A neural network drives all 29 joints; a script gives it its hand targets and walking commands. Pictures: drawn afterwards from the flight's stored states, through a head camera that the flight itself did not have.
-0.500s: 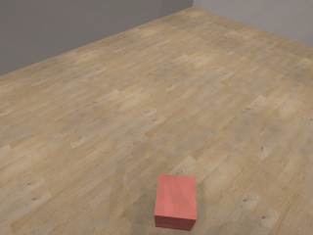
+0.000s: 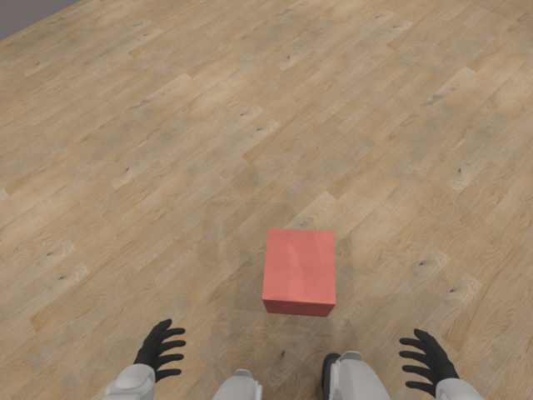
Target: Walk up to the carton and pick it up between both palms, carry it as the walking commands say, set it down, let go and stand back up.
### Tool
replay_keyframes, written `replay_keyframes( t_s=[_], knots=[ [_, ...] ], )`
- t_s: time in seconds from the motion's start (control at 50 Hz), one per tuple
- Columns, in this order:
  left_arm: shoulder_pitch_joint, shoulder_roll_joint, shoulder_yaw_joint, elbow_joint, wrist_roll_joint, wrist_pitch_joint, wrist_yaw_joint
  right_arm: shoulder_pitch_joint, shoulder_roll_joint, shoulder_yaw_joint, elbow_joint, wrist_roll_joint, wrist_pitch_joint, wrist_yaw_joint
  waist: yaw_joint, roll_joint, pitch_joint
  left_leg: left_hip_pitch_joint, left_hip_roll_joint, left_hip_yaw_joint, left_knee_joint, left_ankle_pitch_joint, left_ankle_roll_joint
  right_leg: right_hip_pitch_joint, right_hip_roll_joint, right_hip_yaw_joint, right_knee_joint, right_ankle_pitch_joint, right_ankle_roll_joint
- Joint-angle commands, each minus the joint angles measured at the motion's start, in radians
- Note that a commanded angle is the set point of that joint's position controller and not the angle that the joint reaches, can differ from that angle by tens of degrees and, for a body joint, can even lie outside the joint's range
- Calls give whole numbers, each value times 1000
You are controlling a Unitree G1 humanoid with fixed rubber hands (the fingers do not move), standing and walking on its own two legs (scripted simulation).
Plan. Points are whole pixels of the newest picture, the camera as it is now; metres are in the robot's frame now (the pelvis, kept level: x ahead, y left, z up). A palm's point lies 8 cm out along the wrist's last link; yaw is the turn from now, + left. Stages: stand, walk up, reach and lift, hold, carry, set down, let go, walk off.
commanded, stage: reach and lift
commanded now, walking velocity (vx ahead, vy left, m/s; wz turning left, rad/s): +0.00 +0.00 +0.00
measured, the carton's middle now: (298, 274) +0.45 -0.02 -0.59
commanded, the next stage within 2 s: none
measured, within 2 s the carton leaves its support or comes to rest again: neither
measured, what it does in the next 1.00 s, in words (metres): lowers itself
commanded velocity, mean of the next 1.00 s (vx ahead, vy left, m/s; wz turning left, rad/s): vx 0.00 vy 0.00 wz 0.00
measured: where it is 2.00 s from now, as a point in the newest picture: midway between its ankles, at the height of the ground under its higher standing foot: outside the picture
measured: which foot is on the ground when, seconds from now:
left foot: down 0.00-1.00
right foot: down 0.00-1.00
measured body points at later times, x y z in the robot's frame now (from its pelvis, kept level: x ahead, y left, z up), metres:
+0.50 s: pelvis -0.04 -0.02 -0.03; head +0.15 -0.04 +0.37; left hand +0.30 +0.20 -0.13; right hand +0.31 -0.21 -0.15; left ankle -0.03 +0.13 -0.68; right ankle +0.09 -0.12 -0.68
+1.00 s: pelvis -0.05 -0.02 -0.06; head +0.24 -0.04 +0.28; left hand +0.44 +0.19 -0.16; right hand +0.44 -0.21 -0.17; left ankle -0.03 +0.13 -0.68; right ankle +0.09 -0.12 -0.68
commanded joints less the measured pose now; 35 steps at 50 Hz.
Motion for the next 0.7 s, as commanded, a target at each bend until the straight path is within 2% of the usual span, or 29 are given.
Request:
replay_keyframes(
  t_s=[0.0, 0.04, 0.06, 0.08, 0.12, 0.16, 0.18, 0.2, 0.24, 0.28, 0.32, 0.34, 0.36, 0.4, 0.44, 0.5, 0.52, 0.54, 0.56, 0.6, 0.62, 0.66, 0.68],
  knots=[
    [-98, 115, 35, -208, 1, 4, 21, -102, -140, -59, -174, -10, 1, -1, -4, 10, -448, -310, -25, 49, -215, 159, 10, 731, 97, 37, 88, 224, 21],
    [-118, 122, 38, -204, -2, 34, 31, -130, -138, -41, -164, 1, 36, 0, 14, 13, -418, -366, -4, 48, -247, 42, 26, 756, 102, 29, 105, 139, 38],
    [-151, 113, 37, -191, 0, 44, 35, -176, -157, -61, -157, -9, 45, -3, 2, 20, -377, -403, 12, 42, -270, -41, 28, 743, 106, 22, 109, 85, 43],
    [-206, 108, 28, -202, -7, 50, 42, -234, -160, -56, -153, -5, 53, -4, 5, 20, -359, -416, 26, 34, -278, -84, 34, 745, 110, 23, 112, 47, 47],
    [-251, 111, 39, -192, -15, 61, 48, -310, -160, -54, -143, -5, 58, -6, 23, 0, -354, -433, 21, 41, -258, -88, 32, 733, 98, 36, 114, 14, 44],
    [-330, 127, 62, -211, -21, 64, 53, -391, -146, -41, -148, -2, 62, -14, 30, -36, -427, -413, 11, 49, -225, -69, 34, 747, 88, 49, 115, 7, 45],
    [-351, 125, 67, -185, -21, 70, 53, -421, -131, -38, -117, -2, 65, -21, 24, -36, -434, -417, 10, 52, -216, -85, 32, 756, 87, 48, 118, -4, 44],
    [-388, 129, 66, -170, -31, 71, 52, -482, -127, -29, -124, 1, 65, -28, 28, -63, -430, -429, 5, 56, -201, -89, 35, 736, 86, 51, 115, -19, 45],
    [-429, 134, 71, -147, -28, 72, 47, -516, -111, -28, -80, -1, 63, -41, 22, -52, -447, -443, -6, 67, -185, -62, 30, 728, 75, 67, 104, -6, 40],
    [-471, 155, 83, -124, -28, 66, 44, -575, -108, -32, -70, -6, 61, -54, 24, -74, -526, -427, -18, 77, -153, -38, 30, 747, 73, 66, 108, 17, 40],
    [-562, 156, 82, -118, -32, 55, 44, -638, -100, -46, -26, -13, 51, -69, 10, -63, -521, -460, -28, 85, -148, -42, 24, 713, 68, 75, 111, 24, 36],
    [-560, 149, 82, -60, -27, 55, 43, -646, -82, -41, 3, -17, 48, -78, 11, -72, -511, -485, -32, 87, -147, -46, 24, 703, 66, 76, 108, 25, 35],
    [-581, 161, 95, -67, -29, 45, 41, -671, -89, -51, 5, -22, 41, -80, 17, -66, -544, -479, -38, 88, -132, -25, 22, 705, 64, 82, 118, 48, 28],
    [-638, 168, 97, -48, -28, 25, 39, -710, -75, -71, 44, -28, 27, -94, 0, -57, -588, -499, -48, 94, -126, -10, 16, 707, 65, 84, 127, 90, 25],
    [-694, 197, 117, -41, -21, 5, 33, -761, -63, -69, 40, -22, 7, -106, 5, -72, -631, -511, -61, 107, -100, 10, 12, 704, 50, 106, 124, 110, 26],
    [-770, 212, 128, -14, -26, -25, 26, -829, -53, -85, 68, -17, -16, -125, -6, -68, -720, -559, -63, 103, -89, 29, 9, 725, 48, 119, 141, 174, 22],
    [-763, 214, 133, 2, -27, -35, 23, -847, -55, -90, 60, -22, -28, -129, -11, -85, -753, -574, -66, 105, -84, 48, 10, 740, 49, 118, 151, 220, 23],
    [-802, 235, 145, 5, -18, -48, 25, -878, -50, -90, 69, -7, -38, -135, 6, -56, -792, -572, -66, 107, -74, 51, 8, 742, 45, 125, 168, 233, 22],
    [-832, 244, 155, 6, -26, -59, 25, -899, -60, -99, 91, -15, -49, -138, -9, -65, -800, -583, -71, 110, -61, 64, 0, 728, 46, 127, 173, 242, 21],
    [-879, 257, 164, 40, -31, -82, 23, -947, -42, -85, 87, 3, -72, -149, -7, -69, -838, -615, -70, 111, -47, 65, 4, 737, 41, 135, 182, 264, 21],
    [-911, 255, 163, 34, -36, -92, 20, -986, -55, -97, 92, 2, -79, -152, -12, -47, -885, -624, -70, 108, -39, 64, -1, 754, 43, 146, 189, 277, 16],
    [-959, 271, 184, 52, -27, -108, 18, -1029, -43, -93, 105, 7, -92, -153, 0, -49, -900, -649, -72, 108, -37, 79, -4, 734, 48, 145, 202, 298, 16],
    [-978, 277, 184, 55, -35, -116, 17, -1043, -56, -101, 101, 2, -99, -159, -13, -53, -939, -660, -73, 113, -27, 92, -9, 762, 46, 149, 200, 314, 15]
  ],
)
